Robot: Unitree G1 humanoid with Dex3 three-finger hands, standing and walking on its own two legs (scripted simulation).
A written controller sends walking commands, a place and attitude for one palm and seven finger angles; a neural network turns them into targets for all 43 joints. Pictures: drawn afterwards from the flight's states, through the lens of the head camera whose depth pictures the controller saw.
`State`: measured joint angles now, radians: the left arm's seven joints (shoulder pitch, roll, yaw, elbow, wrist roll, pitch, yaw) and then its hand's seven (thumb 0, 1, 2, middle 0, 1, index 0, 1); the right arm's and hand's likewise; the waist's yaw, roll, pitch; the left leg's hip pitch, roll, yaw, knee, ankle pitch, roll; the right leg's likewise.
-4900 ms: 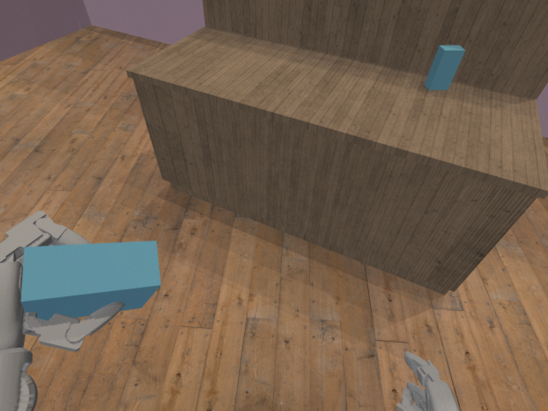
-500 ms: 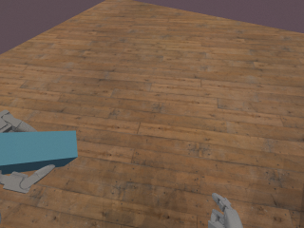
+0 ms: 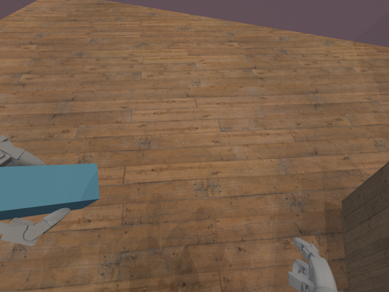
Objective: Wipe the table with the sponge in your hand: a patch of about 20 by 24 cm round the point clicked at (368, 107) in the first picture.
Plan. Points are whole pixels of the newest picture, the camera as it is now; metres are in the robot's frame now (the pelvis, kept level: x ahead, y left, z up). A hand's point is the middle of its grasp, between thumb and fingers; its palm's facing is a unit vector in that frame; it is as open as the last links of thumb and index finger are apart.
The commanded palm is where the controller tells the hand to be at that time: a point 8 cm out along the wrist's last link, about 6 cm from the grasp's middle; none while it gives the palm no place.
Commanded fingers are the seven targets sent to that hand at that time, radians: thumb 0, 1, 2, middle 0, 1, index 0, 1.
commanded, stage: turn to face it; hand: left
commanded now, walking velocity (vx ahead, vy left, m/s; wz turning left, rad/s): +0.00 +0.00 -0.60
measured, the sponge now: (60, 191) +0.23 +0.22 +0.16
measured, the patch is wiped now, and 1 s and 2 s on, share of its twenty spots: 0.00 0.00 0.00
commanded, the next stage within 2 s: none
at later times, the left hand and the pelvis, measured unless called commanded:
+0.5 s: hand (173, 190) +0.24 +0.06 +0.17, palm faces -0.03 -0.80 -0.59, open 9.5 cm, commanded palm +0.19 +0.14 +0.19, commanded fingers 0.00 0.10 1.30 -1.20 -1.60 -1.20 -1.60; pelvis -0.06 -0.07 +0.00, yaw -19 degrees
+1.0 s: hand (195, 203) +0.21 +0.02 +0.19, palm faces -0.14 -0.90 -0.42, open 9.5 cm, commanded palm +0.18 +0.10 +0.19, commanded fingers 0.00 0.10 1.30 -1.20 -1.60 -1.20 -1.60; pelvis -0.10 -0.05 +0.00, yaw -33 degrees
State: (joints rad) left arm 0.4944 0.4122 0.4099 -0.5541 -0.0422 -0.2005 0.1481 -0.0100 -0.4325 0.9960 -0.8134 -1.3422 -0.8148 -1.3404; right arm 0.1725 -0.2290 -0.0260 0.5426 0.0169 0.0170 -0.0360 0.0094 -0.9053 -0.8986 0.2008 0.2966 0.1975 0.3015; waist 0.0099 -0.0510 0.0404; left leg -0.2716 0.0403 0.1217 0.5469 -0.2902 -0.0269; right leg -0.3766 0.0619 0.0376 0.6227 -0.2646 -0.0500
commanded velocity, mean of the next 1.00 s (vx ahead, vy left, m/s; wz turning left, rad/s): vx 0.00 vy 0.00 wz -0.60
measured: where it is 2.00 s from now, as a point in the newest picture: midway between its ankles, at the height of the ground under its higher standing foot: outside the picture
